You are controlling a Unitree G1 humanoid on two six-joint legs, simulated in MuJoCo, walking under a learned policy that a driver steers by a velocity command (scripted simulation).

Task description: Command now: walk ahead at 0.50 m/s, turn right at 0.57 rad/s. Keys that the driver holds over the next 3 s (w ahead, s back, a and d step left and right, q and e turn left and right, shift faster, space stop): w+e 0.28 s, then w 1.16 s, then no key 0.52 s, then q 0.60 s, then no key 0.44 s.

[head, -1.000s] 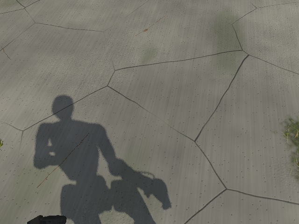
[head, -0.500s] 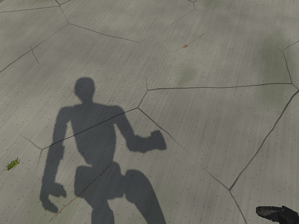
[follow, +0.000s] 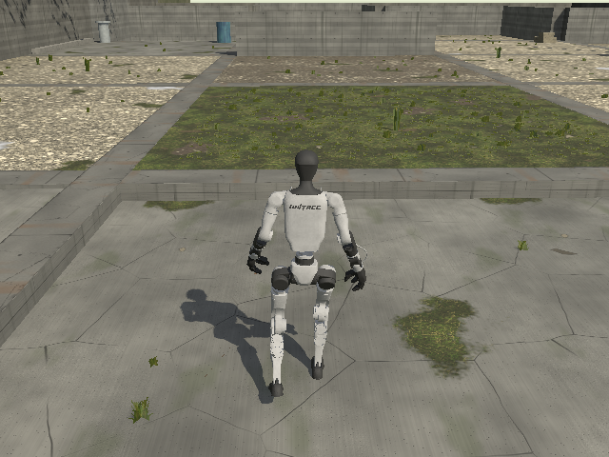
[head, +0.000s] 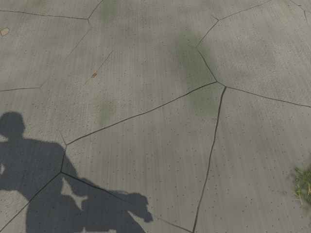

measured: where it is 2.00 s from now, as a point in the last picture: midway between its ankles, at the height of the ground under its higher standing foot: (194, 125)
